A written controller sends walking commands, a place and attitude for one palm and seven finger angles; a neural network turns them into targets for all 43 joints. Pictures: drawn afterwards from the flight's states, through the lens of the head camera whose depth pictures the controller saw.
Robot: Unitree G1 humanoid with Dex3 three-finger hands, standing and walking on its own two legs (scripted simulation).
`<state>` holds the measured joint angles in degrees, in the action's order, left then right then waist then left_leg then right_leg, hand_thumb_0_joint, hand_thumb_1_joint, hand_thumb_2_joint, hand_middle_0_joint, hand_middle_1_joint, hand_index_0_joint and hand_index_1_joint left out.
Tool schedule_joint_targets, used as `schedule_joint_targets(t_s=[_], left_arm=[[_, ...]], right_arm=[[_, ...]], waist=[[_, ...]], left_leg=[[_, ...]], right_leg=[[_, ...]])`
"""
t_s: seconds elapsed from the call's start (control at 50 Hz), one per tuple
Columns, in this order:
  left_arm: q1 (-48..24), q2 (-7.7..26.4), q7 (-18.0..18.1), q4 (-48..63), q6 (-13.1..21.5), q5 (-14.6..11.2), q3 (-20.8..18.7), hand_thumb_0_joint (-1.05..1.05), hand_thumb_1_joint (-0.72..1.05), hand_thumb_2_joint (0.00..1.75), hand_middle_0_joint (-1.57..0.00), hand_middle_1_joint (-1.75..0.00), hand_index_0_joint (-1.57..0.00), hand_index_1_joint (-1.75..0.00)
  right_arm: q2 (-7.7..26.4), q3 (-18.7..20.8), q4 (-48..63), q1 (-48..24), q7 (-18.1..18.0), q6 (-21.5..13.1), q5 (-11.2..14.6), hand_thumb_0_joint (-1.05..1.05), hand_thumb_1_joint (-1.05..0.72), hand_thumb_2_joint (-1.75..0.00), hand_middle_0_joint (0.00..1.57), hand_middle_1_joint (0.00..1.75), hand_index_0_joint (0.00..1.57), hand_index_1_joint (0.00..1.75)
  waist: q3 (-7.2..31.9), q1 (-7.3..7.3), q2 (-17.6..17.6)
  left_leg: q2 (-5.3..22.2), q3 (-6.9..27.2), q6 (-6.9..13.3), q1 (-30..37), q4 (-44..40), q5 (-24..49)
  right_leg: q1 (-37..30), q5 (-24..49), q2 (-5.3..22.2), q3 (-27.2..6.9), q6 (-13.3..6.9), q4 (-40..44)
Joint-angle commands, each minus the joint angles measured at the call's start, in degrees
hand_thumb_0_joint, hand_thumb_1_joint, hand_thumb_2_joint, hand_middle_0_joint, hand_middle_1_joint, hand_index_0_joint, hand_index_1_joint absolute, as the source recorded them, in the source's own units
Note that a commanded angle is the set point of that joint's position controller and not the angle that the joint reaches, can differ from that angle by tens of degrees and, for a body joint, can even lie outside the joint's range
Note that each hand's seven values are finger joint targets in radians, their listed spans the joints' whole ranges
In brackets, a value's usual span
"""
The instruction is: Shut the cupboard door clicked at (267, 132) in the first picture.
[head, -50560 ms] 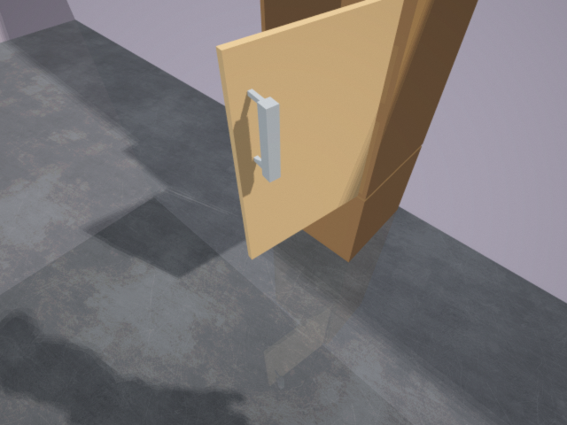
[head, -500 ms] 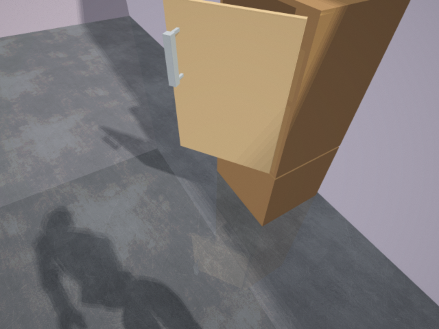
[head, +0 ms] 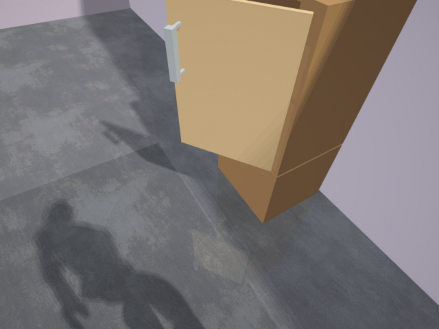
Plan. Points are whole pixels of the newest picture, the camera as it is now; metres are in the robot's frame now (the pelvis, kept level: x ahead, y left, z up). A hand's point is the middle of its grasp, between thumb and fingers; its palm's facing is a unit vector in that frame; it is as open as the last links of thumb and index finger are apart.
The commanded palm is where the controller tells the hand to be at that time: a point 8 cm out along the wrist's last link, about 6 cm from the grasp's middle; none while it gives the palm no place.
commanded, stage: walk to a spot facing it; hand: left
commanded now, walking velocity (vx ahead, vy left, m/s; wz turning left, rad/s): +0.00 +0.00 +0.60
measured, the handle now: (176, 52) +0.86 +0.17 +0.08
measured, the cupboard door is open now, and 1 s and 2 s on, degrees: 35 35 35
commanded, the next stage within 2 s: none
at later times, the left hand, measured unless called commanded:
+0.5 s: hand out of the picture +0.05 +0.26 -0.16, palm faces +0.29 -0.93 -0.25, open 7.3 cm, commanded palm none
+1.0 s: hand out of the picture -0.05 +0.15 -0.16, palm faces +0.59 -0.76 -0.29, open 7.4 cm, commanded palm none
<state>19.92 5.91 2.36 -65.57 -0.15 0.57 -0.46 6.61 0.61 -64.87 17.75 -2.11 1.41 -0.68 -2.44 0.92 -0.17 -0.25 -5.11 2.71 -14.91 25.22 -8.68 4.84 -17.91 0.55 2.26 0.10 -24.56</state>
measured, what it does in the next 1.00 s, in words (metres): steps on the spot, turning left: right foot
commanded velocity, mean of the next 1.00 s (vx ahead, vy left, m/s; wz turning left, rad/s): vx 0.00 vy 0.00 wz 0.60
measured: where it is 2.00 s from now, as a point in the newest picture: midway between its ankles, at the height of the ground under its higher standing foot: outside the picture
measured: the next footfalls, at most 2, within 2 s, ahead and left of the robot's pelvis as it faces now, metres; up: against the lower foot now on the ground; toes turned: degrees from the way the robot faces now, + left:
right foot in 0.74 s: +0.08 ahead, -0.14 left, +0.00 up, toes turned +29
left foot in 1.12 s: -0.02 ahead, +0.10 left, +0.00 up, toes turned +47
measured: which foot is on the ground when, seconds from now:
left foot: down 0.00-0.74, up 0.76-1.00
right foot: down 0.00-0.22, up 0.24-0.72, down 0.74-1.00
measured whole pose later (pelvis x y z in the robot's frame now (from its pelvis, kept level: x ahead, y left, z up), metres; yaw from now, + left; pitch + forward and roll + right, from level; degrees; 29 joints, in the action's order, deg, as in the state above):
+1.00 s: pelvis +0.03 -0.04 +0.00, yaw +37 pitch +0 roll +2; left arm 14.4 11.1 1.7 -50.6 -1.1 1.3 -2.7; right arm 14.6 4.3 -52.2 10.5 1.3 5.2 -1.2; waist -7.5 1.0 0.3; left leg 0.6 -1.1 -3.4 -26.4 54.3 -24.8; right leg 9.6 -21.0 5.2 7.3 0.0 -30.5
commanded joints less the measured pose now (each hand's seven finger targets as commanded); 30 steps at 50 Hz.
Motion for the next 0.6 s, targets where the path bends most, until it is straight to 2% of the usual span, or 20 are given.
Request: schedule_joint_targets(t_s=[0.0,0.04,0.06,0.08,0.12,0.14,0.16,0.18,0.2,0.22,0.24,0.26,0.28,0.3,0.32,0.36,0.4,0.46,0.52,0.58], left_arm=[[5.0,8.1,0.7,2.3,-0.5,0.3,-2.5,0.00,0.90,0.90,-0.20,-0.30,-0.20,-0.30],[3.5,9.5,0.7,4.0,-0.7,0.6,-3.4,0.00,0.90,0.90,-0.20,-0.30,-0.20,-0.30],[2.0,10.5,0.7,5.1,-0.8,0.7,-3.8,0.00,0.90,0.90,-0.20,-0.30,-0.20,-0.30],[0.6,10.8,0.7,6.2,-0.7,0.8,-4.0,0.00,0.90,0.90,-0.20,-0.30,-0.20,-0.30],[-2.1,11.6,1.0,8.1,-0.6,1.4,-4.5,0.00,0.90,0.90,-0.20,-0.30,-0.20,-0.30],[-3.5,12.4,1.0,8.9,-0.5,1.6,-5.0,0.00,0.90,0.90,-0.20,-0.30,-0.20,-0.30],[-4.0,13.2,0.9,9.2,-0.5,1.4,-5.4,0.00,0.90,0.90,-0.20,-0.30,-0.20,-0.30],[-3.1,13.1,0.7,9.9,-0.7,0.9,-5.5,0.00,0.90,0.90,-0.20,-0.30,-0.20,-0.30],[-0.1,10.5,0.4,11.0,-1.1,-0.1,-5.2,0.00,0.90,0.90,-0.20,-0.30,-0.20,-0.30],[-3.3,10.6,0.5,12.8,-1.6,0.1,-4.4,0.00,0.90,0.90,-0.20,-0.30,-0.20,-0.30],[-4.9,11.0,0.5,12.8,-2.2,0.4,-4.8,0.00,0.90,0.90,-0.20,-0.30,-0.20,-0.30],[-7.6,10.9,0.2,13.4,-2.5,0.6,-5.2,0.00,0.90,0.90,-0.20,-0.30,-0.20,-0.30],[-8.7,11.5,-0.2,13.8,-2.6,0.9,-5.4,0.00,0.90,0.90,-0.20,-0.30,-0.20,-0.30],[-9.0,11.5,-0.6,13.9,-2.4,1.1,-5.5,0.00,0.90,0.90,-0.20,-0.30,-0.20,-0.30],[-8.8,11.8,-0.9,14.2,-2.1,1.2,-5.5,0.00,0.90,0.90,-0.20,-0.30,-0.20,-0.30],[-8.0,11.8,-1.1,14.4,-2.0,1.2,-5.6,0.00,0.90,0.90,-0.20,-0.30,-0.20,-0.30],[-9.0,11.9,-1.1,15.4,-2.0,1.2,-5.3,0.00,0.90,0.90,-0.20,-0.30,-0.20,-0.30],[-10.7,12.3,-1.2,16.9,-2.2,1.3,-5.2,0.00,0.90,0.90,-0.20,-0.30,-0.20,-0.30],[-12.2,13.1,-1.2,18.5,-2.1,1.3,-4.9,0.00,0.90,0.90,-0.20,-0.30,-0.20,-0.30],[-11.7,13.3,-1.0,19.2,-2.2,0.9,-4.7,0.00,0.90,0.90,-0.20,-0.30,-0.20,-0.30]], right_arm=[[6.4,1.9,3.2,1.4,0.2,0.3,0.0,0.00,-0.90,-0.90,0.20,0.30,0.20,0.30],[6.0,2.4,4.7,0.8,0.6,0.6,-0.2,0.00,-0.90,-0.90,0.20,0.30,0.20,0.30],[5.7,2.7,5.4,0.6,0.8,0.9,-0.3,0.00,-0.90,-0.90,0.20,0.30,0.20,0.30],[5.5,2.9,6.3,-0.3,0.9,1.2,-0.4,0.00,-0.90,-0.90,0.20,0.30,0.20,0.30],[6.3,3.5,8.1,-1.3,1.3,1.3,-0.3,0.00,-0.90,-0.90,0.20,0.30,0.20,0.30],[6.2,3.5,8.8,-1.3,1.5,1.0,-0.1,0.00,-0.90,-0.90,0.20,0.30,0.20,0.30],[6.8,3.4,8.8,0.1,1.6,0.7,-0.1,0.00,-0.90,-0.90,0.20,0.30,0.20,0.30],[8.8,3.6,8.2,3.9,1.7,0.1,-0.4,0.00,-0.90,-0.90,0.20,0.30,0.20,0.30],[13.0,4.0,8.4,6.3,1.2,-0.4,-1.0,0.00,-0.90,-0.90,0.20,0.30,0.20,0.30],[15.1,4.4,7.3,8.0,0.6,-0.1,-0.8,0.00,-0.90,-0.90,0.20,0.30,0.20,0.30],[15.5,4.5,7.4,7.2,0.3,0.2,-1.1,0.00,-0.90,-0.90,0.20,0.30,0.20,0.30],[15.6,4.8,8.8,4.9,0.2,0.2,-1.1,0.00,-0.90,-0.90,0.20,0.30,0.20,0.30],[15.3,4.6,10.1,2.1,0.1,0.1,-1.3,0.00,-0.90,-0.90,0.20,0.30,0.20,0.30],[14.8,4.4,10.9,0.0,0.1,-0.1,-1.3,0.00,-0.90,-0.90,0.20,0.30,0.20,0.30],[14.9,4.4,11.4,-0.9,0.0,-0.5,-1.2,0.00,-0.90,-0.90,0.20,0.30,0.20,0.30],[15.1,4.7,12.0,-1.7,0.0,-0.7,-1.0,0.00,-0.90,-0.90,0.20,0.30,0.20,0.30],[15.5,5.0,12.4,-1.5,0.1,-0.7,-0.9,0.00,-0.90,-0.90,0.20,0.30,0.20,0.30],[16.4,5.6,12.9,-1.8,0.5,-0.1,-1.0,0.00,-0.90,-0.90,0.20,0.30,0.20,0.30],[17.3,6.1,13.4,-1.4,0.8,0.2,-1.1,0.00,-0.90,-0.90,0.20,0.30,0.20,0.30],[18.0,6.6,14.6,-3.1,1.1,0.8,-1.2,0.00,-0.90,-0.90,0.20,0.30,0.20,0.30]], waist=[[-5.3,-0.74,-1.3],[-4.1,-0.54,-5.5],[-4.1,-0.39,-8.2],[-4.4,-0.43,-9.9],[-4.8,0.20,-9.5],[-5.0,0.58,-7.9],[-3.4,1.26,-5.6],[0.4,2.14,2.7],[2.5,1.72,18.5],[2.9,2.78,19.2],[3.9,2.79,12.8],[1.9,2.47,10.6],[0.2,1.56,7.7],[-0.3,0.76,5.8],[1.0,0.21,3.6],[3.6,-0.16,3.3],[5.2,0.22,4.4],[5.2,0.78,7.1],[5.5,1.46,9.3],[5.6,1.08,10.9]], left_leg=[[4.3,7.8,-0.3,-3.6,0.6,-1.4],[2.1,5.0,-1.4,-5.6,7.9,-1.2],[1.4,3.3,-2.0,-6.4,13.1,-3.4],[1.0,2.7,-2.5,-8.0,19.4,-10.1],[2.5,2.9,-2.9,-10.7,25.4,-16.6],[3.7,3.5,-3.0,-10.9,21.0,-17.1],[4.4,3.8,-2.8,-7.8,13.7,-10.2],[6.0,8.4,-0.9,-0.8,4.9,10.2],[15.6,26.7,5.3,5.7,-0.6,33.9],[20.6,33.6,9.8,7.2,-5.0,35.3],[20.2,32.7,8.8,4.8,-8.2,15.6],[18.4,33.2,6.4,0.3,-10.9,0.9],[16.5,32.1,4.7,-2.7,-12.1,-8.6],[14.7,30.1,3.6,-3.1,-12.6,-10.6],[13.5,28.9,3.3,-1.8,-12.4,-9.7],[12.0,26.5,3.2,1.4,-11.7,-6.1],[11.5,26.2,4.5,4.4,-10.5,-1.9],[10.7,27.2,5.2,4.6,-10.2,-3.0],[10.0,30.0,5.9,5.9,-9.3,-1.6],[9.4,31.6,6.0,3.2,-9.0,-2.6]], right_leg=[[8.2,0.1,8.0,-3.3,-3.7,3.8],[7.8,1.1,12.3,-5.3,-6.2,5.0],[8.5,2.9,15.2,-6.2,-7.8,5.8],[8.9,7.6,17.7,-6.5,-9.6,6.2],[7.7,19.0,20.3,-4.9,-11.1,3.9],[5.8,24.9,20.6,-2.9,-10.5,0.1],[4.4,27.8,19.1,0.5,-8.2,-5.9],[7.0,23.4,14.4,5.2,-3.6,-16.7],[17.0,0.1,4.9,8.1,1.7,-30.1],[21.6,-21.4,1.7,2.0,1.9,-38.7],[21.7,-18.1,3.0,-2.7,0.7,-42.4],[24.0,-13.2,3.9,-3.7,0.8,-43.9],[24.5,-8.6,4.1,-4.7,1.3,-44.2],[25.2,-4.7,4.1,-5.2,1.8,-43.5],[25.6,-2.2,4.0,-5.0,2.3,-42.9],[26.0,-0.3,3.5,-5.1,3.0,-41.1],[26.5,-0.9,3.0,-4.9,3.7,-37.4],[25.6,-2.3,1.9,-4.4,4.2,-33.1],[24.7,-4.2,0.5,-4.4,4.2,-28.2],[20.6,-5.6,-0.7,-4.3,3.6,-23.2]])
